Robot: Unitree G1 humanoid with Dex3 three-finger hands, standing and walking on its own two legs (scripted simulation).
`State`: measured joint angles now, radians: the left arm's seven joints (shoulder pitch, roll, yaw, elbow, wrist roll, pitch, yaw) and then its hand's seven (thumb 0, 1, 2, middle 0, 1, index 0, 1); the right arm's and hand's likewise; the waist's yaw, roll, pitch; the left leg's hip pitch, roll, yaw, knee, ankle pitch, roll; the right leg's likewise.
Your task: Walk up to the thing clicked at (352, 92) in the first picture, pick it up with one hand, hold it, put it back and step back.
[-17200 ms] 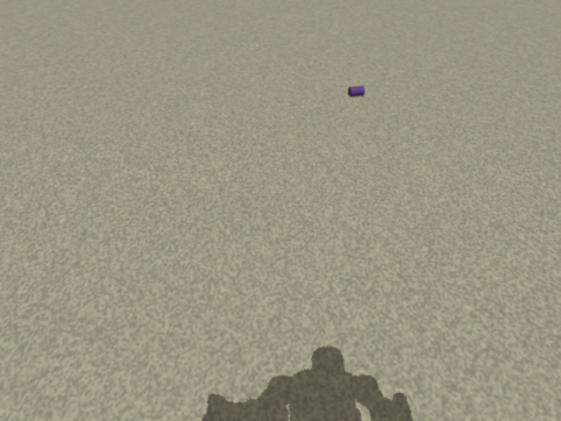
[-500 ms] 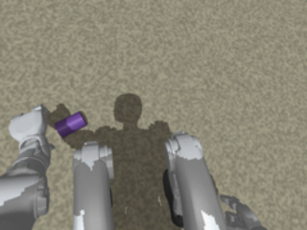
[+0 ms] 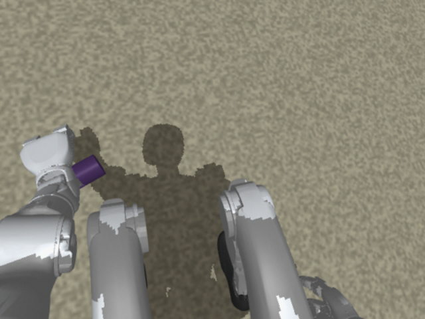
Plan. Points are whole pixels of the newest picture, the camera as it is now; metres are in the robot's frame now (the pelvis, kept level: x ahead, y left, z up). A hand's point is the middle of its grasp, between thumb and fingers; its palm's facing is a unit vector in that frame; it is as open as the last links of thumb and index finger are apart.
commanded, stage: approach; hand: left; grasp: from above
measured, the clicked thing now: (82, 173) +0.42 +0.24 -0.31
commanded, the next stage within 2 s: close in in 1.10 s
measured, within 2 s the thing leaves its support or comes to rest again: neither
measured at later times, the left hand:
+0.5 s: hand (57, 181) +0.39 +0.26 -0.20, palm faces -0.39 -0.21 -0.90, open 10.9 cm
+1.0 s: hand (65, 162) +0.43 +0.25 -0.20, palm faces -0.38 -0.21 -0.90, open 11.3 cm
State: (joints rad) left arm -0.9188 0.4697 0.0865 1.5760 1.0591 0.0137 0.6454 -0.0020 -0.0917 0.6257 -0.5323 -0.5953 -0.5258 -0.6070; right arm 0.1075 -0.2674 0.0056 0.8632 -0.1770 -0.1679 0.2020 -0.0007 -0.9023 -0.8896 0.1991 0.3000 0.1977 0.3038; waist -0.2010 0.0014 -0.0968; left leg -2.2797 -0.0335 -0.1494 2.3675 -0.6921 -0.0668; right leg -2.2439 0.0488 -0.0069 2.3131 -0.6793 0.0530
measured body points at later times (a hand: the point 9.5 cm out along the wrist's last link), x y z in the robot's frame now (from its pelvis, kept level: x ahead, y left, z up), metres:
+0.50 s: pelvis +0.00 +0.00 -0.01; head +0.23 +0.03 +0.38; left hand +0.41 +0.27 -0.15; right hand +0.03 -0.26 -0.14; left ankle +0.08 +0.14 -0.30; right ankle +0.10 -0.13 -0.30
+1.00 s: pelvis +0.00 +0.00 -0.01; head +0.24 +0.05 +0.37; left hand +0.44 +0.25 -0.15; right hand +0.03 -0.27 -0.12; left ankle +0.08 +0.14 -0.30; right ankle +0.10 -0.13 -0.30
